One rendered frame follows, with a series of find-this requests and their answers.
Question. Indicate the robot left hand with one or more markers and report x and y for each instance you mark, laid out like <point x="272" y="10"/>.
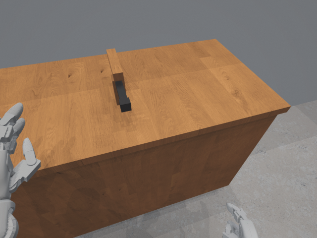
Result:
<point x="10" y="128"/>

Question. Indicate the tap lever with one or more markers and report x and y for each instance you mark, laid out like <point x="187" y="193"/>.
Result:
<point x="124" y="101"/>

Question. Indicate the robot left forearm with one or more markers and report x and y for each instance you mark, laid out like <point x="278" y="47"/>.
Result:
<point x="8" y="224"/>

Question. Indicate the counter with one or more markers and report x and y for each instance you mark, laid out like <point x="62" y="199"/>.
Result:
<point x="197" y="113"/>

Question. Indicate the robot right hand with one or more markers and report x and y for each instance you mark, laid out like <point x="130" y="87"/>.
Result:
<point x="245" y="229"/>

